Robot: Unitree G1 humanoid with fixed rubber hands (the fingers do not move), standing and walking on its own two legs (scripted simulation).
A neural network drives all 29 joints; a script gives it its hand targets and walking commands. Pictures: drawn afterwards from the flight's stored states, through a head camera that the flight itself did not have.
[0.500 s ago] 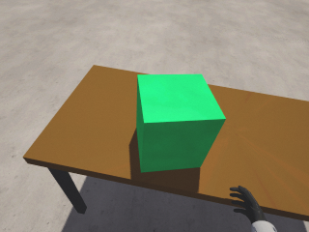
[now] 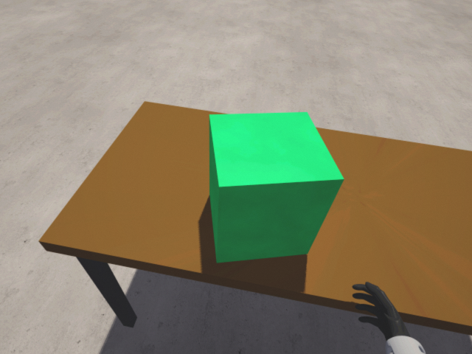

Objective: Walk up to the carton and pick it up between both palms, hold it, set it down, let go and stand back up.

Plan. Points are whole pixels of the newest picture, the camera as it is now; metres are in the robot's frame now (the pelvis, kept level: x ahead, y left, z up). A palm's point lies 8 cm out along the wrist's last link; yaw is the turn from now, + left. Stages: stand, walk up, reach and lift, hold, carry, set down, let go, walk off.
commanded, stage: stand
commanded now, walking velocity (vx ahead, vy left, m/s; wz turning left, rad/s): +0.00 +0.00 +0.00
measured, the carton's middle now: (261, 188) +0.46 -0.03 +0.02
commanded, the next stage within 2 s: none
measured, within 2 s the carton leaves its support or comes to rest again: neither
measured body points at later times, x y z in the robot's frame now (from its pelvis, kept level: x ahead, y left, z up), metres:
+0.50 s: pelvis +0.00 +0.00 +0.00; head -0.01 +0.01 +0.45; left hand +0.03 +0.30 -0.14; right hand +0.21 -0.26 -0.04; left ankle -0.02 +0.14 -0.74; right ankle +0.00 -0.12 -0.74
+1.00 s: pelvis +0.00 +0.00 +0.00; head -0.01 +0.01 +0.45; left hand +0.03 +0.31 -0.13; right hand +0.21 -0.26 -0.04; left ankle -0.02 +0.14 -0.74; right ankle +0.00 -0.12 -0.74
